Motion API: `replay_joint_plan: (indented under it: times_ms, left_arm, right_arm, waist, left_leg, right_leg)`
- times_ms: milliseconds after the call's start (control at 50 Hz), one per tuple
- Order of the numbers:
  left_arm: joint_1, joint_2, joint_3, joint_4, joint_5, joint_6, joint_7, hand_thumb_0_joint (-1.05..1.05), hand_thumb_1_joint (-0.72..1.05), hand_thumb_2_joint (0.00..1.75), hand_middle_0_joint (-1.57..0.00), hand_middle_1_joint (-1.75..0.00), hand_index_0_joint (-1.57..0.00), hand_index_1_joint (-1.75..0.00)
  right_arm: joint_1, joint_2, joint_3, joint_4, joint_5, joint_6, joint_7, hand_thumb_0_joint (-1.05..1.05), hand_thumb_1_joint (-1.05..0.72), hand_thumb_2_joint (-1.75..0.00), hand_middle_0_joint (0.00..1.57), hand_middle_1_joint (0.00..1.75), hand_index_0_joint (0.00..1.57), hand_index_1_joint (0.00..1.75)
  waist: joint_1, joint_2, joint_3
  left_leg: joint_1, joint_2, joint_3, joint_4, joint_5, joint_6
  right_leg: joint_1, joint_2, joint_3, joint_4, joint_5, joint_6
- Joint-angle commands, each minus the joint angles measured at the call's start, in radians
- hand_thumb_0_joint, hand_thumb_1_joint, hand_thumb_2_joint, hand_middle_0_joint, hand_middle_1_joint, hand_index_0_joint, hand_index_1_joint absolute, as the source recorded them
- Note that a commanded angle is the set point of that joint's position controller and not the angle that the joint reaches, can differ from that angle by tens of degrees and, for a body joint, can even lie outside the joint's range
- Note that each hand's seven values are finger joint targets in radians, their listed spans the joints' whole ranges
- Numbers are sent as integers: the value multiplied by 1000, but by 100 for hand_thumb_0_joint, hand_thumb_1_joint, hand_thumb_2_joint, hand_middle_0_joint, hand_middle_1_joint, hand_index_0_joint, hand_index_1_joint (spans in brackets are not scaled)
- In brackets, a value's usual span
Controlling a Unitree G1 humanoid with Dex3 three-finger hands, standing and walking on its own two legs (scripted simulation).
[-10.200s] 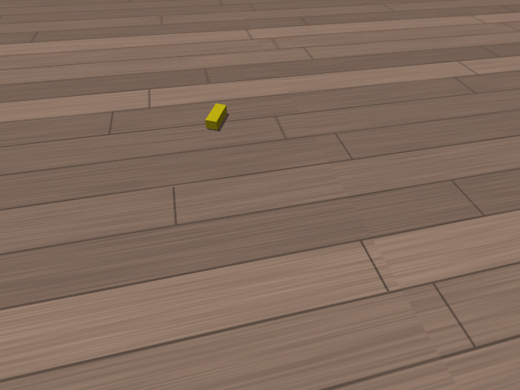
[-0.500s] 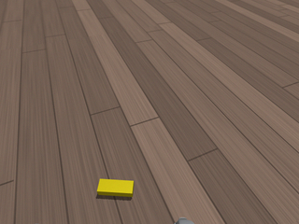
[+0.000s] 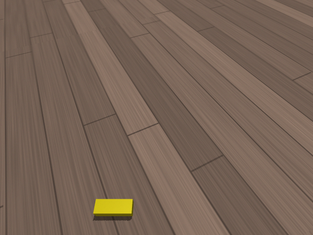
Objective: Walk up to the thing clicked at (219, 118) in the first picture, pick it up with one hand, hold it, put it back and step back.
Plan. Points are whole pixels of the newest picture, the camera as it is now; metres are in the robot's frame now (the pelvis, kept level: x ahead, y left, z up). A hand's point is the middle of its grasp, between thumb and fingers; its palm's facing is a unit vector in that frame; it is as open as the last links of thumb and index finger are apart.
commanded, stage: walk up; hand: left
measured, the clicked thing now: (114, 207) +0.39 +0.26 -0.73
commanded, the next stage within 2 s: none
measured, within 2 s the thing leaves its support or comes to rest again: neither
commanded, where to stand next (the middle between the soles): +0.02 +0.01 m, yaw -1 degrees
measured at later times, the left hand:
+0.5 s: hand out of the picture +0.06 +0.29 -0.17, palm faces -0.08 -0.92 -0.39, open 7.4 cm
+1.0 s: hand out of the picture +0.08 +0.28 -0.14, palm faces -0.08 -0.94 -0.33, open 7.4 cm
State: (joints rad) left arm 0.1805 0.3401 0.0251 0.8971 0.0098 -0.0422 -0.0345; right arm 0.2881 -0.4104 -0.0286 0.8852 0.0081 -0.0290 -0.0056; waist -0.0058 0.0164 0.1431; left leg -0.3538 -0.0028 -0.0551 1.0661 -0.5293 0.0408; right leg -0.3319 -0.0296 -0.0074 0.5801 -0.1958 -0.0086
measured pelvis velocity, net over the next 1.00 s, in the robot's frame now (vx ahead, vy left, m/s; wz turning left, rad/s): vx -0.01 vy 0.03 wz -0.04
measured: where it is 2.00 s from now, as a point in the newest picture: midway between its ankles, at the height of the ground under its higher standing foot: outside the picture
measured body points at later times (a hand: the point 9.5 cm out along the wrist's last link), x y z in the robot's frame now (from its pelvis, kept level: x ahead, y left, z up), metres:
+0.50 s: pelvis -0.01 +0.02 -0.01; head +0.04 +0.03 +0.43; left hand +0.07 +0.34 -0.14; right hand +0.08 -0.31 -0.12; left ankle +0.07 +0.13 -0.73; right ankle -0.05 -0.10 -0.73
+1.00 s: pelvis -0.01 +0.03 +0.01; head +0.00 +0.03 +0.46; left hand +0.08 +0.32 -0.12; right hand +0.06 -0.28 -0.11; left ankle +0.07 +0.13 -0.73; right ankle -0.05 -0.10 -0.73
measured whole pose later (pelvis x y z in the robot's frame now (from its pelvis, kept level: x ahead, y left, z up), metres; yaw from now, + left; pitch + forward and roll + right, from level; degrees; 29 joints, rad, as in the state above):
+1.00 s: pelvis -0.01 +0.03 +0.01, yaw -2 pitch -2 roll -1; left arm 0.15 0.36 0.00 1.08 0.01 -0.03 -0.01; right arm 0.13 -0.34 0.00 1.09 0.00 -0.02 0.02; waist -0.02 0.00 0.04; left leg -0.27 0.00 0.02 0.41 -0.11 0.02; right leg -0.08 0.00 0.02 0.39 -0.28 0.01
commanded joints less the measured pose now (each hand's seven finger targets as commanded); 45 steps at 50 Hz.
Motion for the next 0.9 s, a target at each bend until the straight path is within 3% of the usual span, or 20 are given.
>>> replay_joint_plan:
  times_ms: [0, 60, 100, 140, 160, 200, 220, 280, 300, 400, 440, 460, 480, 500, 520, 560, 600, 640, 700, 880]
  left_arm:
    - [4, 276, 71, -51, 1, -8, 41, 0, 90, 90, -20, -30, -20, -30]
    - [-22, 280, 61, -60, -5, -3, 48, 0, 90, 90, -20, -30, -20, -30]
    - [-71, 293, 60, -74, -25, 12, 52, 0, 90, 90, -20, -30, -20, -30]
    - [-80, 269, 53, -88, -31, 32, 57, 0, 90, 90, -20, -30, -20, -30]
    - [-70, 253, 53, -91, -34, 41, 61, 0, 90, 90, -20, -30, -20, -30]
    - [-43, 245, 60, -69, -40, 60, 76, 0, 90, 90, -20, -30, -20, -30]
    - [-29, 260, 65, -56, -31, 64, 80, 0, 90, 90, -20, -30, -20, -30]
    - [22, 245, 70, -29, -32, 64, 71, 0, 90, 90, -20, -30, -20, -30]
    - [42, 239, 68, -21, -32, 63, 68, 0, 90, 90, -20, -30, -20, -30]
    - [40, 215, 55, -11, -11, 27, 54, 0, 90, 90, -20, -30, -20, -30]
    - [109, 200, 56, 47, 6, 11, 61, 0, 90, 90, -20, -30, -20, -30]
    - [89, 245, 65, 46, 21, -3, 67, 0, 90, 90, -20, -30, -20, -30]
    - [49, 297, 75, 25, 33, -13, 70, 0, 90, 90, -20, -30, -20, -30]
    - [-32, 326, 73, 10, 26, -14, 69, 0, 90, 90, -20, -30, -20, -30]
    - [-95, 363, 67, -5, 24, -10, 63, 0, 90, 90, -20, -30, -20, -30]
    - [-119, 265, 43, -6, 7, -6, 51, 0, 90, 90, -20, -30, -20, -30]
    - [-43, 241, 37, 40, -8, -10, 50, 0, 90, 90, -20, -30, -20, -30]
    - [-9, 253, 34, 56, -5, -7, 42, 0, 90, 90, -20, -30, -20, -30]
    - [-72, 237, 31, 64, -1, 2, 38, 0, 90, 90, -20, -30, -20, -30]
    - [-42, 221, 22, 126, -5, -2, 37, 0, 90, 90, -20, -30, -20, -30]
  right_arm:
    - [138, -164, -47, 5, -4, 2, -9, 0, -90, -90, 20, 30, 20, 30]
    - [73, -146, -44, 14, -9, 14, -7, 0, -90, -90, 20, 30, 20, 30]
    - [83, -156, -56, 23, -15, 15, -10, 0, -90, -90, 20, 30, 20, 30]
    - [60, -203, -79, 15, -31, 21, -13, 0, -90, -90, 20, 30, 20, 30]
    - [31, -237, -84, -3, -39, 23, -12, 0, -90, -90, 20, 30, 20, 30]
    - [-78, -333, -106, -41, -22, 25, -2, 0, -90, -90, 20, 30, 20, 30]
    - [-90, -315, -108, -44, -31, 21, -1, 0, -90, -90, 20, 30, 20, 30]
    - [-134, -222, -83, -81, -36, 20, -14, 0, -90, -90, 20, 30, 20, 30]
    - [-137, -214, -84, -78, -32, 16, -15, 0, -90, -90, 20, 30, 20, 30]
    - [-104, -216, -80, -65, -45, 18, -5, 0, -90, -90, 20, 30, 20, 30]
    - [-138, -211, -68, -60, -38, 33, 2, 0, -90, -90, 20, 30, 20, 30]
    - [-117, -156, -49, -51, -26, 36, 3, 0, -90, -90, 20, 30, 20, 30]
    - [-111, -115, -32, -61, -13, 29, 7, 0, -90, -90, 20, 30, 20, 30]
    - [-156, -124, -30, -56, -15, 26, 5, 0, -90, -90, 20, 30, 20, 30]
    - [-149, -163, -50, -27, -18, 19, -1, 0, -90, -90, 20, 30, 20, 30]
    - [-142, -183, -57, 9, -12, -1, 9, 0, -90, -90, 20, 30, 20, 30]
    - [-180, -169, -45, 16, -9, -10, 15, 0, -90, -90, 20, 30, 20, 30]
    - [-209, -169, -39, 13, -14, -7, 17, 0, -90, -90, 20, 30, 20, 30]
    - [-189, -182, -39, 63, -18, -3, 21, 0, -90, -90, 20, 30, 20, 30]
    - [-217, -159, -23, 122, -16, -19, 18, 0, -90, -90, 20, 30, 20, 30]
  waist:
    - [-5, -167, -129]
    - [4, -218, -115]
    - [-32, -212, -147]
    - [-36, -161, -140]
    - [-25, -66, -130]
    - [-21, 241, -134]
    - [-17, 202, -134]
    - [15, 107, -158]
    - [25, 111, -186]
    - [-15, 144, -287]
    - [32, 130, -251]
    - [19, 63, -229]
    - [1, -81, -190]
    - [0, -87, -130]
    - [-16, -115, -107]
    - [-57, -23, -80]
    - [-7, -37, -141]
    - [6, -80, -136]
    - [-16, -27, -46]
    - [3, 21, -147]
  left_leg:
    - [-28, 37, 29, -163, 74, -25]
    - [39, 40, 54, -297, 149, -40]
    - [140, 16, 78, -397, 301, -29]
    - [164, 28, 20, -423, 409, -6]
    - [125, 103, -76, -493, 512, 16]
    - [-31, 361, -412, -727, 490, 220]
    - [-30, 375, -455, -730, 479, 260]
    - [57, 249, -209, -605, 665, 189]
    - [88, 232, -178, -596, 617, 169]
    - [274, 242, -201, -567, 322, 171]
    - [152, 208, -126, -473, 402, 132]
    - [45, 167, -90, -394, 473, 76]
    - [-112, 88, -26, -326, 374, 11]
    - [-127, 38, 13, -381, 96, -17]
    - [73, 71, -9, -364, 72, -16]
    - [198, 73, -26, -557, 306, -1]
    - [223, 146, -115, -586, 516, 41]
    - [176, 121, -89, -610, 252, 37]
    - [115, 120, -120, -719, 88, 2]
    - [155, 131, -109, -773, 213, -8]
  right_leg:
    - [56, -164, 155, -185, 119, -183]
    - [10, -198, 147, -125, 358, -189]
    - [-47, -219, 156, -36, 442, -165]
    - [-124, -194, 176, 10, 283, -119]
    - [-132, -140, 149, 63, 164, -86]
    - [-62, 94, 16, 428, -393, -29]
    - [-71, 90, 97, 549, -450, -28]
    - [-139, 84, 124, 610, -388, -35]
    - [-133, 82, 114, 597, -355, -34]
    - [-39, 31, 30, 86, -375, 2]
    - [160, 49, -3, -232, -164, -12]
    - [256, -11, 140, -269, -88, -29]
    - [288, -158, 378, -255, 19, -88]
    - [168, -272, 451, -241, -30, -175]
    - [-41, -297, 429, -207, -45, -206]
    - [-66, -137, 175, -143, -51, -80]
    - [25, -54, 107, -130, 16, -27]
    - [24, -68, 157, -211, -170, -43]
    - [12, -61, 148, -222, -312, -54]
    - [151, -60, 118, -267, -99, -41]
